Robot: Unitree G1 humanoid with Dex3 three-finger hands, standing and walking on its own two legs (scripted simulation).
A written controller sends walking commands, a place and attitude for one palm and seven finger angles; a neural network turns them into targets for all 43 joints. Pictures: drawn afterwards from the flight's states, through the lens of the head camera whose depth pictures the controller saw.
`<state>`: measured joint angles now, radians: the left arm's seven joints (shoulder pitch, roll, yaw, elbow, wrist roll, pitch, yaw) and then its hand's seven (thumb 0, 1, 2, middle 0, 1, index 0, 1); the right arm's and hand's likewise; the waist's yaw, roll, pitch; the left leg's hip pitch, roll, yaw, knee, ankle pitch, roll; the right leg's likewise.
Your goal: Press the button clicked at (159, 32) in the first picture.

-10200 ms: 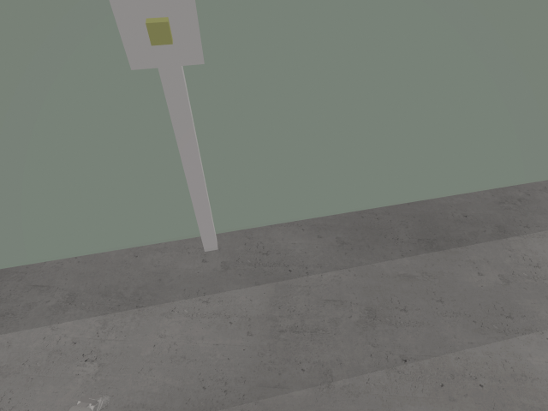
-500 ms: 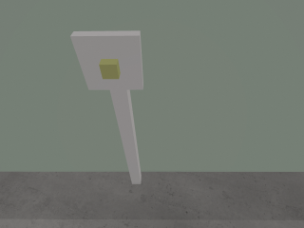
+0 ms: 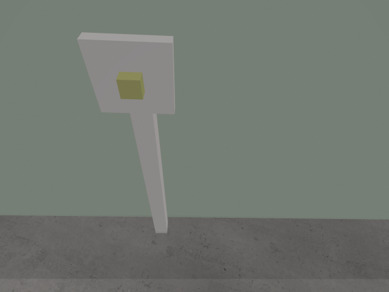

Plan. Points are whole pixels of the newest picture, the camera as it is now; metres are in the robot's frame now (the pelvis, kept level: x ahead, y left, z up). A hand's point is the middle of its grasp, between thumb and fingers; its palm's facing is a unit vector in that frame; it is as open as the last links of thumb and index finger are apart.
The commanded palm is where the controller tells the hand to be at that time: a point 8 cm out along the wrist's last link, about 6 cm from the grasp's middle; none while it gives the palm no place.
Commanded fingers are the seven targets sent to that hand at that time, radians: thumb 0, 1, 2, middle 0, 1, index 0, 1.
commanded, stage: raise the hand and make a fist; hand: left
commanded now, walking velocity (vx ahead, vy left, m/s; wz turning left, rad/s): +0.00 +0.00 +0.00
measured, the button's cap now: (131, 84) +0.48 +0.17 +0.18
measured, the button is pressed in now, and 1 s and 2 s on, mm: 0 0 0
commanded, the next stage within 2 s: aim a knuckle at the button in 1.94 s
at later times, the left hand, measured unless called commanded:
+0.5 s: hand (104, 290) +0.13 +0.16 +0.01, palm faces +0.17 -0.98 -0.07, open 4.4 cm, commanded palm +0.11 +0.22 +0.02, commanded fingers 0.00 0.90 0.90 -1.00 -1.17 -1.00 -1.17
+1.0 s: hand (89, 242) +0.18 +0.19 +0.08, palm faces +0.08 -0.99 -0.07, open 3.1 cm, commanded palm +0.15 +0.24 +0.09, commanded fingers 0.00 0.90 0.90 -1.30 -1.50 -1.30 -1.50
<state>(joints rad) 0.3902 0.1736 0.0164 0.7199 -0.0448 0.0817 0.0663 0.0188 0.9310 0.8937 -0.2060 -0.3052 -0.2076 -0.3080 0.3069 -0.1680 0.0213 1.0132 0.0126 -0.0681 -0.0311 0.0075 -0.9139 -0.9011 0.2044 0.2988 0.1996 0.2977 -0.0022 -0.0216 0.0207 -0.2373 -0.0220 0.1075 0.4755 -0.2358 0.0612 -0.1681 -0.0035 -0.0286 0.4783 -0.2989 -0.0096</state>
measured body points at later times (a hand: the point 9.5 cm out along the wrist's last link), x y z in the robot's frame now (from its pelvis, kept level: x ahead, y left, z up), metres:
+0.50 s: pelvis -0.03 -0.05 -0.06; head -0.02 -0.04 +0.39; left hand +0.11 +0.22 +0.02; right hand +0.21 -0.25 -0.10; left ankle +0.01 +0.07 -0.74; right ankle -0.03 -0.12 -0.74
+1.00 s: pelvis -0.01 -0.02 -0.02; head -0.01 -0.02 +0.43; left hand +0.17 +0.24 +0.08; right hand +0.17 -0.26 -0.09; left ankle +0.01 +0.08 -0.74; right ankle -0.03 -0.12 -0.74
